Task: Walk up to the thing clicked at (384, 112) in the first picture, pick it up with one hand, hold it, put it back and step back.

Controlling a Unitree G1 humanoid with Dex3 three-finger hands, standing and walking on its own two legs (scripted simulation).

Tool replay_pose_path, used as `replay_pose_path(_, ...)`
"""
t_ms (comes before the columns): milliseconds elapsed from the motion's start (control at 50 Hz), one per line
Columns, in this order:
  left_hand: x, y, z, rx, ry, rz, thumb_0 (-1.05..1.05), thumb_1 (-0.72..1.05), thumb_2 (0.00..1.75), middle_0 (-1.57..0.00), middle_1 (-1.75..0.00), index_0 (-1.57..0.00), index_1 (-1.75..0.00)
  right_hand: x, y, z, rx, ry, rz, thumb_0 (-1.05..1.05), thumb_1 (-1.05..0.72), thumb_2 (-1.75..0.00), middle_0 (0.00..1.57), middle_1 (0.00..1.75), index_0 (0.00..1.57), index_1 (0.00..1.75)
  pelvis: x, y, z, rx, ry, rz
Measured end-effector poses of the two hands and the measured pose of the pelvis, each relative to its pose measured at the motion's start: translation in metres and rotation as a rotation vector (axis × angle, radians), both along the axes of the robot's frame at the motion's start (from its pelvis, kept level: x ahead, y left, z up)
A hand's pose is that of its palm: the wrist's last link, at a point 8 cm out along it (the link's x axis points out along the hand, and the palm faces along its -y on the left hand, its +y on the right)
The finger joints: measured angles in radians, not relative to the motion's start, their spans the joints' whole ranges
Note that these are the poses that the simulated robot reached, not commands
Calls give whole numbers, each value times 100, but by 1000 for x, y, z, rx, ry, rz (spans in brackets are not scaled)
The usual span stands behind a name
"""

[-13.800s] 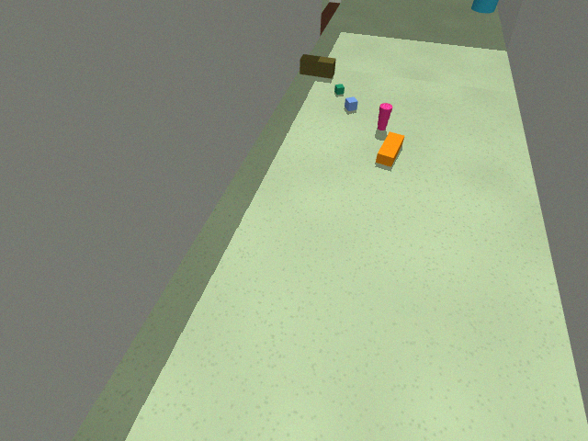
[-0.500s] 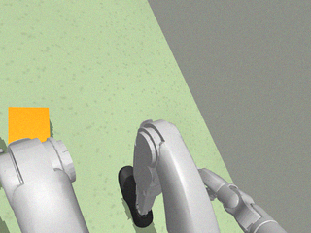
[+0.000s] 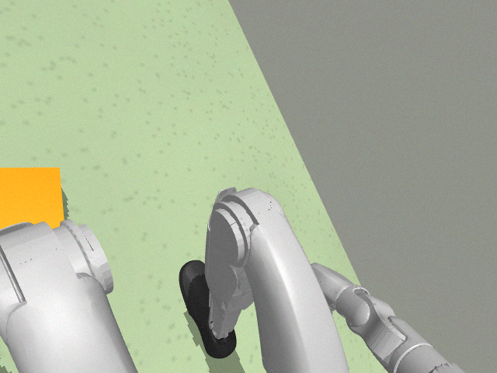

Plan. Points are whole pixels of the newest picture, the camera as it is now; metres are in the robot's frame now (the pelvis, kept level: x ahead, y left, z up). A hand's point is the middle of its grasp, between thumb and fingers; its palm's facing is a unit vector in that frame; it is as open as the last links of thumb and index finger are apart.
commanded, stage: close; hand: left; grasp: from the side
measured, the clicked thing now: out of the picture +0.42 +0.32 -0.20
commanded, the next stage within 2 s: settle in 0.36 s
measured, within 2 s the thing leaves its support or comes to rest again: leaves its support in 0.66 s
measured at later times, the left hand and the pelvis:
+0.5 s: hand out of the picture +0.42 +0.31 -0.17, palm faces +0.42 -0.91 +0.00, open 9.5 cm; pelvis +0.00 +0.00 +0.00, yaw -1 degrees
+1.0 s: hand out of the picture +0.40 +0.34 -0.10, palm faces +0.40 -0.92 +0.00, open 9.6 cm; pelvis +0.00 -0.01 +0.01, yaw +1 degrees
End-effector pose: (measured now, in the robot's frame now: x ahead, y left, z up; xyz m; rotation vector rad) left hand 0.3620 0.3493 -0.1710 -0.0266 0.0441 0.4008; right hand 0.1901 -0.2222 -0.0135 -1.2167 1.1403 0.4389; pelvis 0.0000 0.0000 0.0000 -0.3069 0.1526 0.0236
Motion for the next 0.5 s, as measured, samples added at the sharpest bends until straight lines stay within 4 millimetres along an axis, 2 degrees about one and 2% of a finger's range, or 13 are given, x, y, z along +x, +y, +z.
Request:
replay_pose_path(160,2,4,1,18,8,2,0,15,57,-51,-49,-49,-50,-8,-3,-2,-9,24,-20,-1,-89,-89,20,30,21,30,-1,1,1,-1,4,-3)
replay_pose_path(340,6,5,1,2,13,26,4,5,66,-72,-75,-61,-76,-16,-5,0,-17,31,-39,-1,-88,-89,20,30,21,30,-1,1,2,-1,2,-6)
replay_pose_path(500,12,6,1,8,14,32,5,-13,83,-77,-93,-67,-95,-18,-8,0,-27,41,-52,-1,-88,-89,20,30,21,30,-1,1,2,-2,6,-9)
